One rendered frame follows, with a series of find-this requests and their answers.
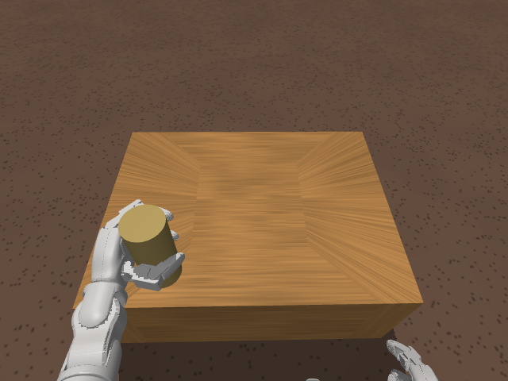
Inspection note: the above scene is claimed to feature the can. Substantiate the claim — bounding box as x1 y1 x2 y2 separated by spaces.
118 204 182 288

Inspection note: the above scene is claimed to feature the left robot hand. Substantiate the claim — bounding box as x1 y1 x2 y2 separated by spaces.
91 199 185 291

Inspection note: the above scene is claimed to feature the left robot arm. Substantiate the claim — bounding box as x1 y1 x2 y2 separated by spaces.
57 281 128 381

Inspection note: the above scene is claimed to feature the right robot hand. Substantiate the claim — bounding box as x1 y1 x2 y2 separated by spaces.
387 340 438 381

